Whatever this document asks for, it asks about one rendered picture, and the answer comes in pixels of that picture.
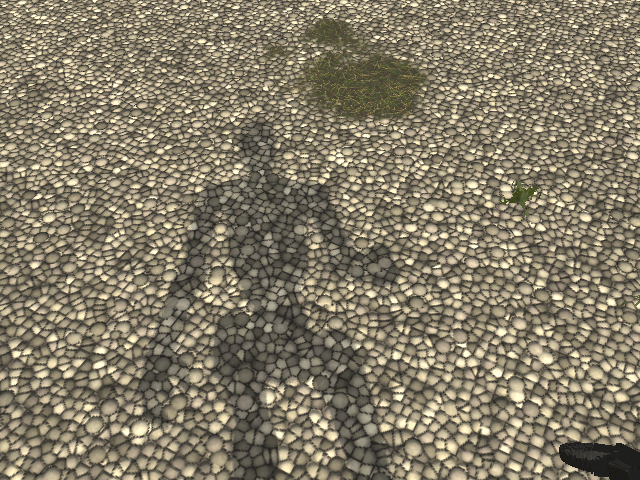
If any right robot hand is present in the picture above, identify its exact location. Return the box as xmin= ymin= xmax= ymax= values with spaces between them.
xmin=559 ymin=442 xmax=640 ymax=480

